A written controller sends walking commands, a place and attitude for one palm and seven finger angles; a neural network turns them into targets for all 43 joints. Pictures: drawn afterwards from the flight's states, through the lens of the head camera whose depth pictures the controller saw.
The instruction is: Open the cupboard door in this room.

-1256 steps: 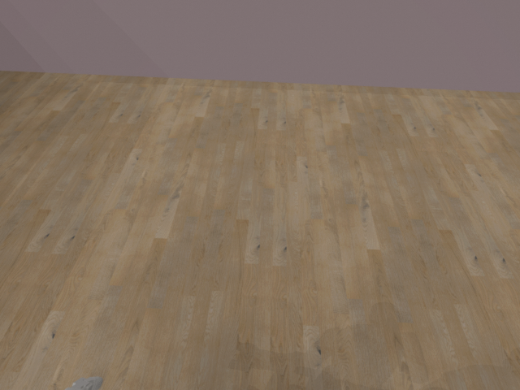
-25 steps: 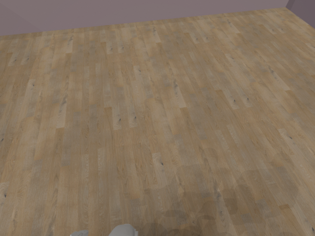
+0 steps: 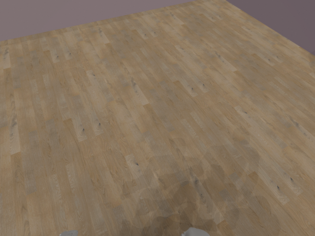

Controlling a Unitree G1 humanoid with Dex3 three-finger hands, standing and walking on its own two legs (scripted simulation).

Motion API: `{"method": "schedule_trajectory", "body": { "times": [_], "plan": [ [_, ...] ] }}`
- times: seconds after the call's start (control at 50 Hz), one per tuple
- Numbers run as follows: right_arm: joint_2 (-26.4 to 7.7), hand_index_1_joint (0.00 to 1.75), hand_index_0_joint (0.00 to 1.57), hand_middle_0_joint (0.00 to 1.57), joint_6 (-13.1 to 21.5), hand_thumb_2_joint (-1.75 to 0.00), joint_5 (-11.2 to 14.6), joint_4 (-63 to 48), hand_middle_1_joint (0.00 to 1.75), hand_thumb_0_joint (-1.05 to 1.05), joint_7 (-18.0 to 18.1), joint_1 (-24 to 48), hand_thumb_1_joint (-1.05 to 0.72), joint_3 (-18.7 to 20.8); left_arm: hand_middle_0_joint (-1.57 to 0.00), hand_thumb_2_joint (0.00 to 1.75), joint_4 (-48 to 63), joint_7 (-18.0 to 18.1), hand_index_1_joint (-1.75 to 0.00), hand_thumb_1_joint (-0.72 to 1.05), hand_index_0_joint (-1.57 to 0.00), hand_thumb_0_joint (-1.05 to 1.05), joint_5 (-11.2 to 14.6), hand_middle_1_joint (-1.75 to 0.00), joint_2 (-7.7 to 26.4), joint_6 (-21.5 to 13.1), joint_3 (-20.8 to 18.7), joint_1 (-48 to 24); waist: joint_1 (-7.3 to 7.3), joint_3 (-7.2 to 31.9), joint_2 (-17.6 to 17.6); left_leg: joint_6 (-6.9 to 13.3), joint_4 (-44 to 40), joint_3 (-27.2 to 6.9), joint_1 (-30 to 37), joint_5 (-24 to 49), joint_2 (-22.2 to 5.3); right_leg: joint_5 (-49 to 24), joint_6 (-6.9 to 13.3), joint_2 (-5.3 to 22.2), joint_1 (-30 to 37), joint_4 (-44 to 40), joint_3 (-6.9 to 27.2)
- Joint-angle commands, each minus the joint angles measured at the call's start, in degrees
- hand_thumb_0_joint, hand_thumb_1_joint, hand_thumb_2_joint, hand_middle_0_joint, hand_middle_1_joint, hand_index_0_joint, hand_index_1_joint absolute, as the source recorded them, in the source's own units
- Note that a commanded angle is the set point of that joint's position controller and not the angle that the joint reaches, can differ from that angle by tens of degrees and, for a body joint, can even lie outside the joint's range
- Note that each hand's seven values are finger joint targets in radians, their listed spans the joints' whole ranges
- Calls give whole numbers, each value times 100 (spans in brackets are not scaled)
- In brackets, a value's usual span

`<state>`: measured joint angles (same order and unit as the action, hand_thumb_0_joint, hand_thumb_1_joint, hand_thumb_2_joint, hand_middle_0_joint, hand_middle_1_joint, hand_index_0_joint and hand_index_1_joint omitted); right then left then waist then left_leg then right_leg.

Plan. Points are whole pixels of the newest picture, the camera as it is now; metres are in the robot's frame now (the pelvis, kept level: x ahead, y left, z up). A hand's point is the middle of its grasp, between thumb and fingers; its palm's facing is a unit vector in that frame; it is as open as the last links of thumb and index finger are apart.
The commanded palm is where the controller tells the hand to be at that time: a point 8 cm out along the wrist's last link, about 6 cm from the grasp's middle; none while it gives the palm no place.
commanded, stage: turn or walk to find it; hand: left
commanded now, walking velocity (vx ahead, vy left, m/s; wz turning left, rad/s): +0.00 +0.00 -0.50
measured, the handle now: out of the picture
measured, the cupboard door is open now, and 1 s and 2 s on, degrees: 0 0 0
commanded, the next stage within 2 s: none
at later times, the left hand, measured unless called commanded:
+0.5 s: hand out of the picture +0.12 +0.14 -0.16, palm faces -0.18 -0.96 -0.23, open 7.4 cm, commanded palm none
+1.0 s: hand (114, 214) +0.19 +0.14 -0.16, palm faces -0.46 -0.86 -0.20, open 7.4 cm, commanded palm none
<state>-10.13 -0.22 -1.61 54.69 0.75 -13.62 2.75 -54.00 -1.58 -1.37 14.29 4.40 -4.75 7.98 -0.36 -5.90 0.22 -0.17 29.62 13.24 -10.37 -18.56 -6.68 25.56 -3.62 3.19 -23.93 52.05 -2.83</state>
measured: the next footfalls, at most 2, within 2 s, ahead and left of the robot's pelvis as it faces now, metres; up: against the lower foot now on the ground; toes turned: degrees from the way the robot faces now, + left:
right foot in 0.08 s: +0.04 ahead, -0.13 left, +0.00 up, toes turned -9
left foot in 0.62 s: +0.08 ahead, +0.08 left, +0.00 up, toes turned -15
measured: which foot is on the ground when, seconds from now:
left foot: down 0.00-0.08, up 0.10-0.60, down 0.62-1.00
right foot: up 0.00-0.06, down 0.08-0.62, up 0.64-1.00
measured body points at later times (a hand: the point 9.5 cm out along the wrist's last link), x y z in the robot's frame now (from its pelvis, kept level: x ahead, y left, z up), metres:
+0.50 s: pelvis +0.01 -0.04 +0.00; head +0.05 -0.05 +0.45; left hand +0.13 +0.19 -0.14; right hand +0.05 -0.31 -0.14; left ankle +0.04 +0.11 -0.69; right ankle +0.00 -0.12 -0.74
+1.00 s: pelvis +0.02 +0.00 +0.00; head +0.06 +0.00 +0.45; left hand +0.22 +0.18 -0.15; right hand -0.07 -0.23 -0.14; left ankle +0.05 +0.09 -0.74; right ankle -0.07 -0.13 -0.67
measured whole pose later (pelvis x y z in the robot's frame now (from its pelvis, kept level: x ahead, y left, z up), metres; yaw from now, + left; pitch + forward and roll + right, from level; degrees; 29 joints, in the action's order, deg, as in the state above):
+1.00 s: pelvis +0.02 +0.00 +0.00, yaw -30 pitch +0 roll -1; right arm -10.0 0.6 -1.8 54.8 0.6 -15.5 2.3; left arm -54.9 -2.2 -1.6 14.3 4.4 -5.0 9.2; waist -0.2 -3.9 0.9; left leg 0.8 27.0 14.0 -9.4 -17.2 -6.3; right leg 23.2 -3.8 4.3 -25.2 56.1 -2.0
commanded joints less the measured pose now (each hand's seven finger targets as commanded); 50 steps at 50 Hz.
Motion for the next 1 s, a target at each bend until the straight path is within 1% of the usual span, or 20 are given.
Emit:
{"method": "schedule_trajectory", "body": {
  "times": [0.0,0.04,0.06,0.08,0.1,0.12,0.16,0.2,0.44,0.5,0.56,0.58,0.6,0.62,0.66,0.7,0.76,0.82,0.9,0.98],
  "plan": [
    [-1304,30,20,20,56,-90,8,-192,30,0,57,-189,-90,383,-20,90,538,-1,-30,90,-20,0,28,-30,248,-233,3,-183,-107,687,-1191,585,-222,-713,624,3391,-1389,-290,178,-154,320,-1311,-335],
    [-1267,30,20,20,44,-90,62,-227,30,0,27,-183,-90,365,-20,90,347,39,-30,90,-20,0,7,-30,555,-338,-58,506,264,986,-552,96,921,-303,-39,2745,-1111,-1808,334,-13,1738,-2775,-189],
    [-829,30,20,20,14,-90,97,-386,30,0,-18,-251,-90,257,-20,90,242,129,-30,90,-20,0,-49,-30,1261,-426,-166,907,438,1202,1292,-280,2277,-44,-1625,-21,-479,-3447,828,1367,2957,-3120,1628],
    [-718,30,20,20,-59,-90,98,-612,30,0,28,132,-90,187,-20,90,153,180,-30,90,-20,0,70,-30,1451,-402,-184,1101,533,1136,1532,-363,3207,-639,-2221,-1970,33,-5336,1390,2069,2678,-2904,2266],
    [-742,30,20,20,-160,-90,100,-588,30,0,112,218,-90,171,-20,90,216,243,-30,90,-20,0,90,-30,1400,-371,-251,998,519,1182,1713,-316,3632,-1241,-2280,-1852,37,-4624,1484,1930,2292,-3188,2412],
    [-837,30,20,20,-174,-90,89,-559,30,0,117,313,-90,195,-20,90,301,261,-30,90,-20,0,70,-30,1279,-343,-230,618,400,832,1408,-315,3963,-1415,-2460,-1465,11,-3699,1530,1764,2025,-3271,2384],
    [-868,30,20,20,-175,-90,40,-344,30,0,54,169,-90,209,-20,90,467,256,-30,90,-20,0,79,-30,902,-333,-127,31,102,670,642,-387,3883,-1374,-2256,-552,-113,-3180,1269,1211,1676,-3214,1619],
    [-848,30,20,20,-193,-90,21,-268,30,0,33,-21,-90,193,-20,90,511,226,-30,90,-20,0,59,-30,857,-385,-81,-23,14,731,668,-450,3677,-1284,-2049,-269,-24,-3233,1148,1003,1536,-3263,1382],
    [-855,30,20,20,-124,-90,80,-589,30,0,72,684,-90,134,-20,90,362,201,-30,90,-20,0,10,-30,986,-374,-157,521,252,693,764,-424,2214,-1316,-1802,-524,314,-3108,1480,909,1583,-3249,2283],
    [-808,30,20,20,-53,-90,124,-606,30,0,96,525,-90,101,-20,90,398,226,-30,90,-20,0,-2,-30,1056,-349,-191,352,165,896,812,-337,1309,-1286,-1270,-617,420,-3470,1480,878,1568,-3022,2439],
    [-834,30,20,20,26,-90,162,-452,30,0,137,-17,-90,112,-20,90,391,220,-30,90,-20,0,60,-30,984,-304,-176,122,-115,1040,676,-265,-398,-1213,48,425,476,-3310,1049,535,935,-2511,2333],
    [-1113,30,20,20,88,-90,133,-411,30,0,153,-233,-90,141,-20,90,466,209,-30,90,-20,0,100,-30,767,-280,-132,151,-203,1142,-34,-55,-1002,-1777,859,661,-134,-2435,776,78,194,-1992,1978],
    [-1605,30,20,20,92,-90,61,-499,30,0,133,-143,-90,230,-20,90,547,146,-30,90,-20,0,125,-30,444,-261,-55,353,-106,1040,-1658,439,-1337,-3096,1310,1459,-1519,-95,402,-715,-885,-888,1093],
    [-1732,30,20,20,39,-90,54,-569,30,0,133,-65,-90,258,-20,90,560,141,-30,90,-20,0,44,-30,532,-235,-63,288,-144,864,-1706,853,-1438,-3269,715,1650,-2148,950,213,-613,-927,347,687],
    [-1341,30,20,20,67,-90,32,-678,30,0,164,328,-90,155,-20,90,443,96,-30,90,-20,0,-9,-30,679,-208,-165,181,36,510,-1105,770,-1345,-2653,66,1970,-1649,493,116,-374,-878,1395,765],
    [-1156,30,20,20,100,-90,17,-675,30,0,155,433,-90,127,-20,90,318,26,-30,90,-20,0,-13,-30,543,-203,-147,398,150,554,-699,672,-1109,-1749,304,2609,-1149,-55,16,-271,-926,1756,546],
    [-1097,30,20,20,133,-90,52,-552,30,0,150,70,-90,154,-20,90,309,9,-30,90,-20,0,20,-30,431,-178,-108,317,43,672,-780,688,-981,-1355,682,3286,-1063,-288,-86,-159,-991,1693,394],
    [-1081,30,20,20,132,-90,48,-431,30,0,137,-223,-90,208,-20,90,375,8,-30,90,-20,0,20,-30,336,-141,-83,82,-74,590,-830,788,-966,-1288,768,3261,-1168,-253,-141,-58,-984,1399,299],
    [-1153,30,20,20,176,-90,10,-251,30,0,98,-555,-90,265,-20,90,503,-74,-30,90,-20,0,4,-30,253,-154,-29,-334,-249,544,-953,831,-1371,-1358,1010,1385,-1438,-277,-73,143,-1111,707,121],
    [-1205,30,20,20,201,-90,-38,-61,30,0,49,-790,-90,306,-20,90,628,-151,-30,90,-20,0,-19,-30,164,-234,13,-837,-399,317,-974,769,-1573,-1292,772,167,-1594,-73,80,189,-769,-325,-131]
  ]
}}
